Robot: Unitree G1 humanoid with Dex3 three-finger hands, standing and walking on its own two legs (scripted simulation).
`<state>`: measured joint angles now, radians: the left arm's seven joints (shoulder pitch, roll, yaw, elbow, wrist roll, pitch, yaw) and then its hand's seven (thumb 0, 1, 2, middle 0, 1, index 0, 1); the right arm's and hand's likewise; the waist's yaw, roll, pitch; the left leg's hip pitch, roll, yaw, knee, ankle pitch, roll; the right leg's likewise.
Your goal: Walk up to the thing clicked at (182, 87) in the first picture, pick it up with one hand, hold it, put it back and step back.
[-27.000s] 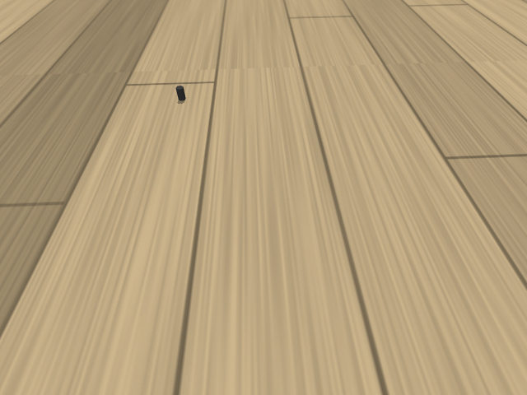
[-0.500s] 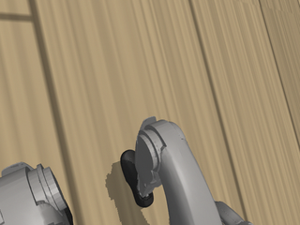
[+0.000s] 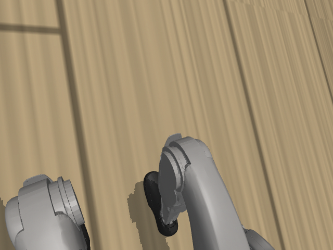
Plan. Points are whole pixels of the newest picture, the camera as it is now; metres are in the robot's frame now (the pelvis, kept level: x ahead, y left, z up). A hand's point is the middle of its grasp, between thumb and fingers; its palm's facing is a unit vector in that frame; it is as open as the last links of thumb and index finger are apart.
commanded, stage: withdraw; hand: left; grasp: from above
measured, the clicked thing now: out of the picture +0.47 +0.34 -0.26
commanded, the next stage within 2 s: home in 0.60 s
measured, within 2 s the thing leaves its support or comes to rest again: neither
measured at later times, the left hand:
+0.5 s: hand out of the picture +0.44 +0.34 -0.06, palm faces -0.48 -0.11 -0.87, open 13.8 cm
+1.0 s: hand out of the picture +0.45 +0.35 -0.09, palm faces -0.32 -0.21 -0.92, open 12.0 cm
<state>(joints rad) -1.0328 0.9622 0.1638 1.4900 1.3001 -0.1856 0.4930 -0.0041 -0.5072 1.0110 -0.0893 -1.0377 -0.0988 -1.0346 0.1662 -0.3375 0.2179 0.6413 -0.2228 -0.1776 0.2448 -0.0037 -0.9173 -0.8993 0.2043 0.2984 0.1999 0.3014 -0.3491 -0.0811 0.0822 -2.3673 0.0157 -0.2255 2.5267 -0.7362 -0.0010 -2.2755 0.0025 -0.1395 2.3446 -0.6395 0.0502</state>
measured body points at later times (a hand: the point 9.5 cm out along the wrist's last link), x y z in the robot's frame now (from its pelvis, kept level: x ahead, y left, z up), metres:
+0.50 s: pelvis -0.02 -0.01 +0.06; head +0.20 +0.09 +0.44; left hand +0.46 +0.35 -0.01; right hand +0.08 -0.29 -0.03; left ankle +0.06 +0.12 -0.28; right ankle +0.12 -0.12 -0.27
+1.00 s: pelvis -0.01 +0.00 +0.05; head +0.23 +0.08 +0.42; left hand +0.46 +0.36 -0.04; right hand +0.04 -0.25 -0.06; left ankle +0.06 +0.12 -0.28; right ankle +0.12 -0.12 -0.27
